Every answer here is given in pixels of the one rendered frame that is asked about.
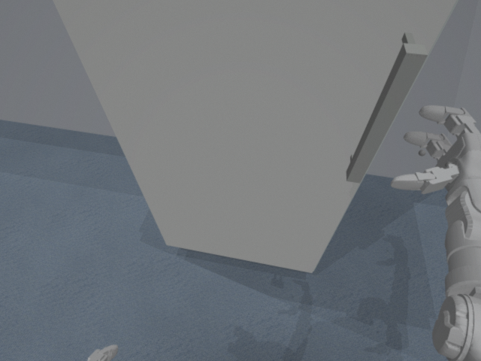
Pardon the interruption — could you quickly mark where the fridge door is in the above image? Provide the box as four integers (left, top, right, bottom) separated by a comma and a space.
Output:
53, 0, 456, 273

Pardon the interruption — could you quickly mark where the handle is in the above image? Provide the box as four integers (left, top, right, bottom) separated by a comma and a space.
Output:
346, 32, 428, 183

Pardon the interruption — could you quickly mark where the robot right upper arm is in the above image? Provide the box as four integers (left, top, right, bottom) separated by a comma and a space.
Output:
432, 294, 481, 361

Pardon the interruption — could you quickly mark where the left robot hand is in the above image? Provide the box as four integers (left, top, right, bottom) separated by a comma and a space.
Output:
87, 344, 118, 361

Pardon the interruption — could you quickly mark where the right robot hand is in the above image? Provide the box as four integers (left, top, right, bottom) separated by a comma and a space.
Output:
391, 105, 481, 194

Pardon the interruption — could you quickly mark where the right robot forearm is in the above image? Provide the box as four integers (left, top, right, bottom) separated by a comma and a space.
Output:
445, 178, 481, 299

